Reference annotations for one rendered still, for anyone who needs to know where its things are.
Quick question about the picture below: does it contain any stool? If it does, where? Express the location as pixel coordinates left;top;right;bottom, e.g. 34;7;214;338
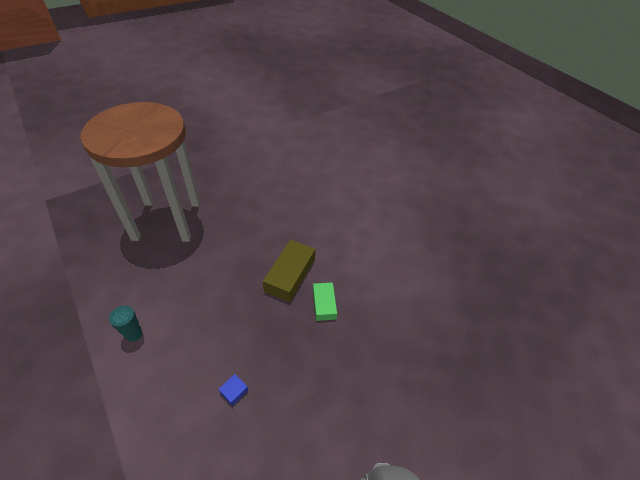
81;102;200;242

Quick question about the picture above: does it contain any bookshelf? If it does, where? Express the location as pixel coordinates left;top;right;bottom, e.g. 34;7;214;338
79;0;199;18

